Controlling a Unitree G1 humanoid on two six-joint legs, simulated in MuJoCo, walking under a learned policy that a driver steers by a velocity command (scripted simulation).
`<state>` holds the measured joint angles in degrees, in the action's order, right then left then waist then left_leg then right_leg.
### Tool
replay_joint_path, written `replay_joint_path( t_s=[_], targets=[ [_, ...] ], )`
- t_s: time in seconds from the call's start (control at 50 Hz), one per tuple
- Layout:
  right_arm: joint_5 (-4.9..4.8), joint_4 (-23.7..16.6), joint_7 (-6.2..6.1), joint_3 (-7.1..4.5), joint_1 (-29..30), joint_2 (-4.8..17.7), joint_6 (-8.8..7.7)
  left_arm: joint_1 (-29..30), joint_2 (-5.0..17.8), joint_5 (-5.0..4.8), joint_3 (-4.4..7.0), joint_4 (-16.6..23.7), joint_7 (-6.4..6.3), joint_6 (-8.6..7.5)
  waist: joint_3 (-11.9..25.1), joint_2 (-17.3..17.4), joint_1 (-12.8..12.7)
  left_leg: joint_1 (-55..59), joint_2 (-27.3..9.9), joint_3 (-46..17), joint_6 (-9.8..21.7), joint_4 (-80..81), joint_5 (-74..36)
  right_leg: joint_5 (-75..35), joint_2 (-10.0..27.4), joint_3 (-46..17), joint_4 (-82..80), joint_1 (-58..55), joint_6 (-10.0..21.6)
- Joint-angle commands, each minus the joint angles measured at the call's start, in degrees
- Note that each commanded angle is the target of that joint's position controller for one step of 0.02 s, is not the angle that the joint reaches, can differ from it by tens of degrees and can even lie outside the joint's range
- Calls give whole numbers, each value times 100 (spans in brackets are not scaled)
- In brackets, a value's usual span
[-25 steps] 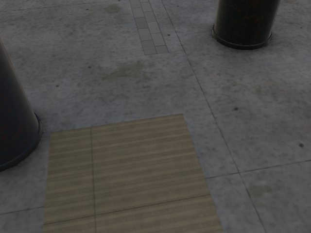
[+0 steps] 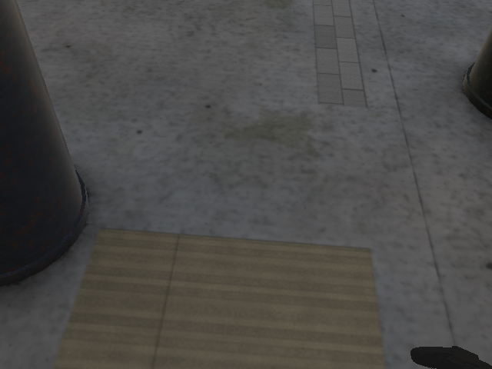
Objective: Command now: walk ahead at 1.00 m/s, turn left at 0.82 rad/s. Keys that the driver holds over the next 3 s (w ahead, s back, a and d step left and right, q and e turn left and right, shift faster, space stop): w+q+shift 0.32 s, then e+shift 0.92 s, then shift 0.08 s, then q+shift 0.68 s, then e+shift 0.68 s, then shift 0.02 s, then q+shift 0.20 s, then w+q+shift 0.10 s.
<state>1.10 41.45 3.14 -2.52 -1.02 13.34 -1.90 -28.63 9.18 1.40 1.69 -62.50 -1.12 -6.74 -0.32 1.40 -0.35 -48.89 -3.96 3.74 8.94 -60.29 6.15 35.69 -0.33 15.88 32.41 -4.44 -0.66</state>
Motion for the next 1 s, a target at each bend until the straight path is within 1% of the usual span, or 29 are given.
replay_joint_path(
  t_s=[0.02, 0.04, 0.06, 0.08, 0.1, 0.12, 0.14, 0.16, 0.18, 0.22, 0.28, 0.36, 0.38, 0.42, 0.44, 0.46, 0.48, 0.5, 0.52, 0.56, 0.58, 0.6, 0.68, 0.78, 0.88, 0.94, 0.96, 0.98, 1.0],
  targets=[
    [-11, 124, 33, -132, -1232, 438, 26, 871, 1565, -78, 297, 787, -133, -113, -136, -479, 1072, 3165, 969, 851, 284, 954, 443, -9034, 1405, -157, 111, 1593, 348],
    [-91, 478, -43, -285, -2539, 713, 35, 983, 1779, -28, 363, 887, -153, -16, 781, -688, 1689, 4503, 1183, 672, 420, 1258, 637, -9396, 1510, -302, 1882, 1462, 383],
    [-222, 679, -138, -403, -3074, 911, 58, 1035, 1640, -76, 394, 863, -107, 80, 1196, -254, 1973, 5853, 952, -24, 740, 2101, 225, -6718, 962, -199, 4382, 2257, 310],
    [-281, 603, -232, -438, -2415, 1154, 125, 1443, 667, 71, 168, 1238, 38, 86, 737, 1190, 1377, 5978, 404, -1562, 1062, 2007, 571, -937, -52, -492, 7033, 4186, 158],
    [-84, 334, -266, -417, -2142, 1609, 132, 1124, 524, -42, 79, 2178, 159, -48, 1855, 1388, 624, 7176, -712, -4512, 1926, 3080, 698, -597, -123, -1778, 7202, 5626, 164],
    [81, 453, -387, -458, -2400, 1440, 149, 1634, 849, -10, 104, 2313, 194, -180, 1471, 594, 828, 6964, -1005, -5454, 1822, 4285, 2189, -1194, -16, -2158, 6402, 6122, 211],
    [168, 583, -471, -426, -2372, 1181, 110, 1724, 976, 13, 115, 2249, 204, -219, 319, 80, 674, 5981, -1008, -5025, 1567, 4582, 2239, -1349, 215, -2075, 5845, 6254, 238],
    [169, 583, -451, -403, -2172, 1045, 29, 1769, 905, 131, 72, 2269, 212, -124, -72, -391, 376, 5093, -772, -4627, 1362, 4454, 1740, -1411, 379, -2144, 5284, 5861, 247],
    [156, 476, -430, -390, -1933, 1036, -92, 1691, 832, 282, 12, 2241, 224, 1, -147, -526, 109, 4477, -507, -4118, 1245, 4493, 1303, -1436, 504, -2172, 4859, 5474, 207],
    [-21, 501, -409, -349, -1903, 1036, -269, 1932, 880, 334, -16, 2361, 171, 321, -327, -514, -85, 3673, -74, -3400, 1170, 4711, 888, -1467, 635, -2171, 3924, 4898, -11],
    [-154, 455, -305, -337, -1900, 1092, -429, 2955, 871, 196, -117, 2881, 219, 385, -596, -356, -8, 3039, 419, -2614, 1061, 5033, -553, -2522, 581, -1749, 2190, 4383, -167],
    [-266, 553, -232, -360, -2387, 990, -521, 3264, 555, 85, -205, 3051, 323, 267, -314, -187, 401, 3279, 447, -2077, 435, 5166, -2137, -4962, 126, -1292, -127, 2677, 101],
    [-260, 655, -250, -349, -2637, 951, -542, 3252, 588, 125, -184, 3027, 308, 214, -260, -104, 532, 3810, 383, -2029, 272, 5056, -2684, -5260, 28, -1243, -479, 2572, 208],
    [-162, 736, -335, -353, -2818, 1069, -559, 2772, 873, 198, -63, 2854, 212, 135, 67, 235, 398, 4942, 259, -1942, -72, 4265, -4109, -4991, -296, -1169, -821, 2333, 366],
    [-92, 708, -376, -391, -2710, 1243, -534, 2056, 1093, 204, 37, 2631, 163, 64, 380, 367, 27, 5203, 228, -1832, -229, 3327, -4674, -4822, -390, -1173, -880, 1816, 453],
    [-12, 649, -433, -411, -2472, 1266, -504, 1109, 1238, 181, 112, 2331, 106, 1, 723, 365, -499, 5023, 380, -1576, -364, 2137, -4503, -5132, -223, -1227, -1061, 1019, 537],
    [27, 512, -478, -352, -2417, 1001, -479, 328, 1554, 219, 203, 2110, 37, -45, 1140, 182, -766, 4228, 654, -1334, -461, 687, -2780, -6392, 580, -1772, -420, -88, 692],
    [-368, 529, -530, -168, -3772, 136, -385, 134, 2006, 392, 305, 2050, 88, -71, 2420, -2104, -133, 2018, 1508, -908, -893, -2784, 2985, -10467, 2740, -4295, 774, -2563, 2227],
    [-240, 583, -588, -144, -3768, 762, -345, 176, 1793, 67, 340, 2142, 174, 17, 3621, -1361, -421, 1516, 1447, -1184, -780, -3528, 2666, -9739, 2686, -5630, 71, -2957, 2574],
    [-6, 100, -521, -39, -1972, 781, -365, 1218, 1060, -78, 158, 2263, 96, 76, 1984, -328, -281, 1263, 679, -917, -817, -2426, 1647, -8080, 1661, -4128, -659, -1115, 1984],
    [75, -120, -452, -29, -1317, 757, -327, 942, 1077, -107, 170, 2110, 82, 78, 1330, -128, -404, 1065, 623, -898, -872, -2024, 1752, -8130, 1380, -3764, -792, -571, 1836],
    [181, -290, -406, -6, -1151, 668, -192, 721, 1102, -160, 179, 1960, 35, 119, 987, -59, -262, 1282, 611, -828, -942, -1683, 1651, -8270, 1146, -3653, -949, 59, 1730],
    [227, -547, -453, 135, -1288, 349, 161, 888, 1451, -69, 313, 1999, 113, 272, 826, -293, 261, 1756, 579, -764, -1135, -367, 1747, -8255, 865, -3586, -1106, 1367, 1673],
    [71, -856, -533, 177, -574, 464, 271, 891, 1481, -72, 396, 2257, 101, 563, 889, -670, 151, 2222, 680, -797, -1169, 623, 638, -6517, 399, -3812, -1057, 2225, 1213],
    [-30, -1032, -611, 199, 157, 617, 205, 635, 1576, -81, 519, 2315, 71, 713, 505, -942, -254, 2017, 761, -1165, -1064, 1570, 778, -4659, 317, -4670, -965, 1659, 1046],
    [-112, -948, -625, 204, -185, 602, 44, 867, 1581, -73, 581, 2439, 70, 797, 241, -1016, -123, 2944, 794, -1218, -925, 3048, 828, -4215, 161, -5039, -762, 1830, 793],
    [-68, -874, -640, 185, -499, 626, -26, 983, 1548, -143, 589, 2494, 78, 837, 243, -798, 34, 3631, 617, -1175, -860, 3854, 337, -3562, -89, -4889, -463, 2124, 555],
    [-39, -884, -681, 106, -469, 943, -57, 587, 1173, -169, 512, 2537, 81, 853, 492, 110, -232, 4460, -576, -2019, -546, 4064, -194, -1134, -472, -4206, 363, 2591, 266],
    [-8, -1025, -686, 26, -363, 1401, 35, 265, 1060, -231, 476, 2679, 27, 870, 675, 1208, -377, 4750, -2015, -3446, 162, 4299, -1315, 476, -1271, -2729, 1745, 3406, 46]
  ],
)
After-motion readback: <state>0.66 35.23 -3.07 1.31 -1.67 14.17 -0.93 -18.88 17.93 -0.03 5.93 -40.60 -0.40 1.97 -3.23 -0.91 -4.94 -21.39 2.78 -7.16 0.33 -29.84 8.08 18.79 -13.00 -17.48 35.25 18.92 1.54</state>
